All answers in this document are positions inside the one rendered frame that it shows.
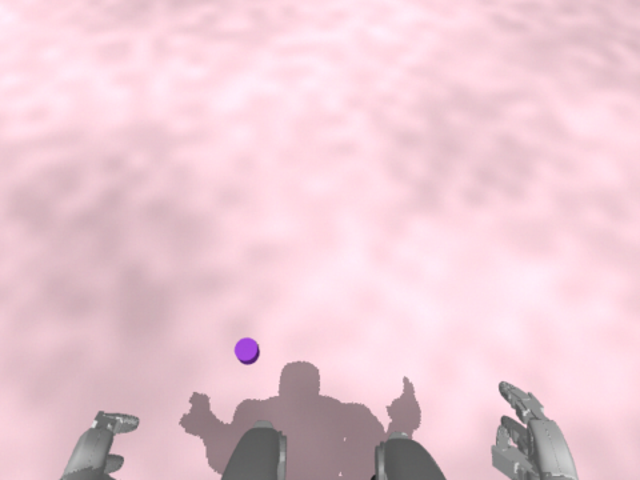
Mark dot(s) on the tin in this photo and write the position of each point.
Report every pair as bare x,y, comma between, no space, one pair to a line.
247,351

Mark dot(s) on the right robot hand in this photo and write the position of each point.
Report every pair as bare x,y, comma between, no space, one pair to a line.
542,449

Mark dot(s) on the left robot hand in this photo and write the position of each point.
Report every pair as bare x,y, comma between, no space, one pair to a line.
91,452

